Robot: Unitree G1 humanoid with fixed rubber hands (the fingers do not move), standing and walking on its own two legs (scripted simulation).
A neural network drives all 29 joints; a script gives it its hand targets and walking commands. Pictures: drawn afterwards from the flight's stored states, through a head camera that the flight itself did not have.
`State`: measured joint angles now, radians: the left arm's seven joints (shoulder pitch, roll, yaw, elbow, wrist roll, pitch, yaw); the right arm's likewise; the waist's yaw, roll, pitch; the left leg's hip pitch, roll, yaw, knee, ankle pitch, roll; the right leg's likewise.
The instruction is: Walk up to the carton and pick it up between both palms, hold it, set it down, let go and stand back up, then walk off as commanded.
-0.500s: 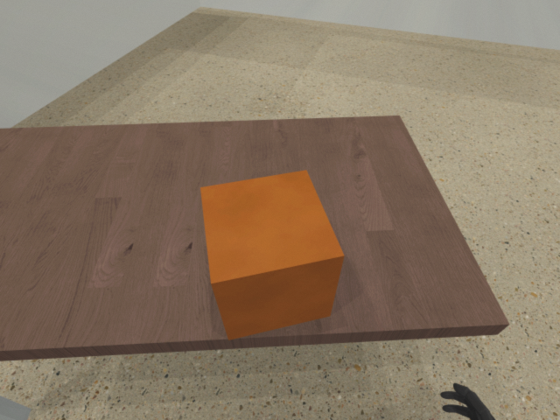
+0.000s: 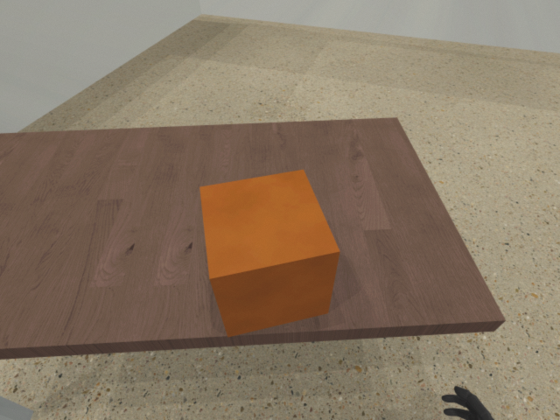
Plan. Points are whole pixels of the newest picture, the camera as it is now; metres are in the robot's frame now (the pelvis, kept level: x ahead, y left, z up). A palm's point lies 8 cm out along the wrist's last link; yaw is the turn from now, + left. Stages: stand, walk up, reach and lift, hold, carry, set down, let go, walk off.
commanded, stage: walk off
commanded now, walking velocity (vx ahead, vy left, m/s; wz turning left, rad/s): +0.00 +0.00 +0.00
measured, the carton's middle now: (266, 252) +0.40 +0.04 -0.01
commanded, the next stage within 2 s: none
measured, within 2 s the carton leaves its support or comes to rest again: neither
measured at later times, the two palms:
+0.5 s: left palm out of the picture -0.01 +0.35 -0.14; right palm out of the picture -0.01 -0.26 -0.10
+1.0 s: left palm out of the picture -0.22 +0.32 -0.12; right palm out of the picture -0.18 -0.31 -0.15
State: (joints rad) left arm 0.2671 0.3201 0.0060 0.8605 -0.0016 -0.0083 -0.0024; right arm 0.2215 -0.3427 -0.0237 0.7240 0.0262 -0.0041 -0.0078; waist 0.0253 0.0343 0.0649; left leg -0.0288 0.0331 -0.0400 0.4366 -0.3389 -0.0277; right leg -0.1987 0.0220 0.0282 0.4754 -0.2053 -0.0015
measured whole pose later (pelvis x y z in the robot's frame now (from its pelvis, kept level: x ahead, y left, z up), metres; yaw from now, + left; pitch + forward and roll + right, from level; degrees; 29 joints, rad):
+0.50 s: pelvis -0.11 +0.05 -0.03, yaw +1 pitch -6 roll -3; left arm 0.22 0.42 0.01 0.77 0.00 0.03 0.02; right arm 0.22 -0.38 -0.02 0.73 0.03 0.03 -0.01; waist -0.03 -0.04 0.17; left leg -0.37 -0.04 -0.05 0.78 -0.31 0.05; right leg -0.50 0.09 0.09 1.09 -0.48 0.01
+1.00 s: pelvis -0.30 +0.00 -0.04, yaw +2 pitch -8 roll +0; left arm 0.25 0.40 0.01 0.78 0.00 0.05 0.01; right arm 0.21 -0.41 -0.04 0.73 0.03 0.07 -0.03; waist -0.03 0.07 0.19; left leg -0.62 -0.09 -0.16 1.02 -0.34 0.05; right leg -0.30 0.08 0.05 0.86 -0.42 -0.04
